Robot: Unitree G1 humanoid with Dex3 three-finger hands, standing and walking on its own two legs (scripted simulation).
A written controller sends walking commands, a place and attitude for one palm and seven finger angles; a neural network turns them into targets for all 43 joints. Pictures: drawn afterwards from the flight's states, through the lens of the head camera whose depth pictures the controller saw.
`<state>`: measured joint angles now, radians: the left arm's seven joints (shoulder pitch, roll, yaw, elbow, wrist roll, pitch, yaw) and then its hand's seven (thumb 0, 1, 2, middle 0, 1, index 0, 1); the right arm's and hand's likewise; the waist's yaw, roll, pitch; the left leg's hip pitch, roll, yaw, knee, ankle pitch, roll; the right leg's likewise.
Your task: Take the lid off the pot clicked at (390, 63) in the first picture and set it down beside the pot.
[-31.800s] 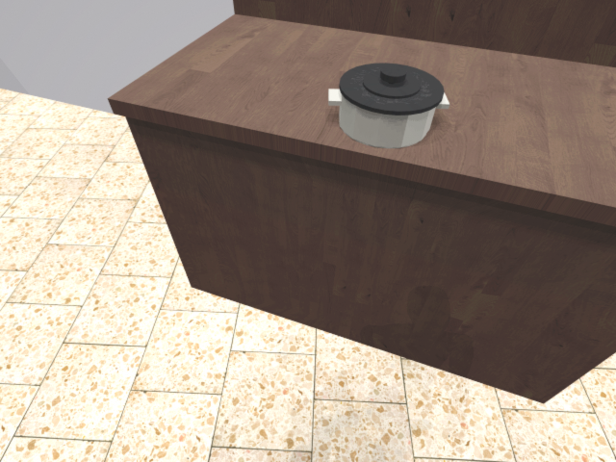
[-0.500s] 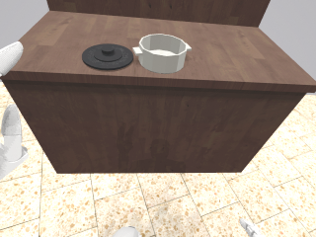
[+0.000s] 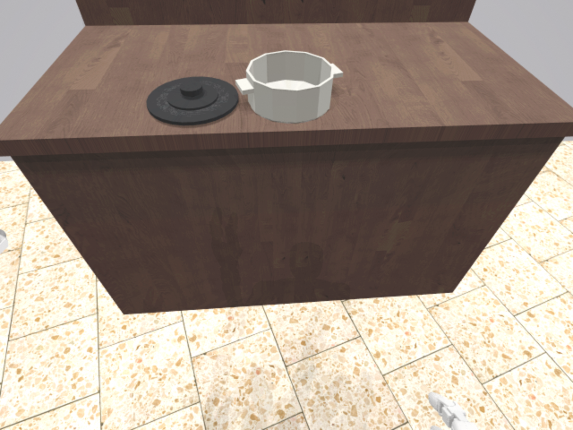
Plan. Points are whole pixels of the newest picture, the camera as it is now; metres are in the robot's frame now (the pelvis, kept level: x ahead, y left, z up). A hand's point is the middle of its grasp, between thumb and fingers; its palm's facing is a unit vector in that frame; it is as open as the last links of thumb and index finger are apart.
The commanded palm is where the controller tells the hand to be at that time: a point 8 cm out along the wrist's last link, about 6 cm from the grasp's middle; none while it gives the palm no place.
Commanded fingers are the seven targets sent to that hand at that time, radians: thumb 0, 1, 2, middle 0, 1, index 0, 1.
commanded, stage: stop stepping back and stand still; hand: left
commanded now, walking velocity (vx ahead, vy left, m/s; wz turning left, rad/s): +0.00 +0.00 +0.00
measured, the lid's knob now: (191, 88) +0.77 +0.28 +0.09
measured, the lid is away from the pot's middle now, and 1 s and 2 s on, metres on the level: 0.23 0.23 0.23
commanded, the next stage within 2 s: let the arm hang, fingers relaxed in 0.44 s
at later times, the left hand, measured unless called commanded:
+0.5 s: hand out of the picture +0.01 +0.19 -0.18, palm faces +0.14 -0.97 -0.20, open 6.9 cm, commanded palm none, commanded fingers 0.00 0.90 0.90 -0.20 -0.30 -0.20 -0.30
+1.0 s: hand out of the picture +0.08 +0.15 -0.17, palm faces +0.08 -0.97 -0.23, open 7.2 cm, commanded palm none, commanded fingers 0.00 0.90 0.90 -0.20 -0.30 -0.20 -0.30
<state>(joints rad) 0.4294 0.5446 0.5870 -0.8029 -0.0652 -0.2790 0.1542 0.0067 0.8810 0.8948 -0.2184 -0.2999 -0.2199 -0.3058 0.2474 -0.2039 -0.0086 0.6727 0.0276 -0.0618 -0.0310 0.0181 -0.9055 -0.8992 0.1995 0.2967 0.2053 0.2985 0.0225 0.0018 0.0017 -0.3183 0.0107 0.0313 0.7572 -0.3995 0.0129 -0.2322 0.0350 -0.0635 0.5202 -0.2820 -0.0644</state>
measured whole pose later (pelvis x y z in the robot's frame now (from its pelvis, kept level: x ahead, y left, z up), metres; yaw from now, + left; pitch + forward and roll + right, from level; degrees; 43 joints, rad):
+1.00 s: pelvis +0.03 -0.03 +0.00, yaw +3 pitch -1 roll +0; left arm 0.17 0.15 0.03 1.13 0.00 -0.01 0.04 0.00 0.96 0.90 -0.20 -0.30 -0.20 -0.30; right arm 0.29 -0.13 -0.05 1.09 -0.01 0.01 -0.04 0.01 -0.92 -0.90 0.19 0.30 0.20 0.30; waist -0.02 0.03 0.06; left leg -0.15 0.03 0.05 0.46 -0.29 -0.01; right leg -0.15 0.02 0.03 0.48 -0.30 -0.02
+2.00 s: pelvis +0.02 -0.02 +0.01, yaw +3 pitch -1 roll +0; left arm 0.24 0.13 0.03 1.17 0.01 0.00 0.04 0.00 0.92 0.90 -0.19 -0.30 -0.20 -0.30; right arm 0.29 -0.10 -0.04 1.10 -0.01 0.01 -0.04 0.01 -0.92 -0.90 0.19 0.30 0.20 0.30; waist -0.01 0.00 0.08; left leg -0.15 0.01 0.06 0.44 -0.27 0.01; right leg -0.15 0.00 0.03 0.44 -0.27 0.01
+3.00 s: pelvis +0.02 -0.03 +0.01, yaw +3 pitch -2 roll +0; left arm 0.24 0.13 0.03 1.17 0.01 -0.01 0.04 0.01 0.92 0.90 -0.20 -0.30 -0.20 -0.30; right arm 0.28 -0.11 -0.04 1.11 -0.01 0.01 -0.05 0.01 -0.92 -0.90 0.19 0.30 0.20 0.30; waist -0.01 0.01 0.07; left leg -0.16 0.02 0.04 0.43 -0.25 0.00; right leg -0.15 0.01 0.02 0.43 -0.25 -0.01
